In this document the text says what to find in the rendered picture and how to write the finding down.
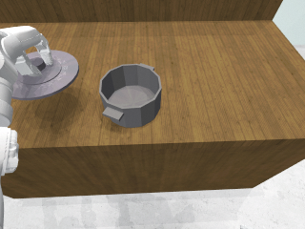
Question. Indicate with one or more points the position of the pot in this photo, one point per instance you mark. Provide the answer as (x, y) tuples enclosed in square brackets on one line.
[(131, 94)]

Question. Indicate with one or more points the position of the table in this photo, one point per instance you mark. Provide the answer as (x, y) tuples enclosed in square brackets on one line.
[(232, 109)]

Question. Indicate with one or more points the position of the lid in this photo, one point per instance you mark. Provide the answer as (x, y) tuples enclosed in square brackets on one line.
[(54, 79)]

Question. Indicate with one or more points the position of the left robot upper arm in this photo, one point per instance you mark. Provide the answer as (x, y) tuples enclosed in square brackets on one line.
[(8, 160)]

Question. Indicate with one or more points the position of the knob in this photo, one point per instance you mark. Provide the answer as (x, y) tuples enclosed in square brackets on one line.
[(38, 62)]

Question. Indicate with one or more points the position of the left robot forearm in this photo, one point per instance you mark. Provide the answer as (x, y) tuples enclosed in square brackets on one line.
[(10, 50)]

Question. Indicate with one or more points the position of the left robot hand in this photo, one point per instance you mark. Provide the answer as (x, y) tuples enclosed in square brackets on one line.
[(29, 37)]

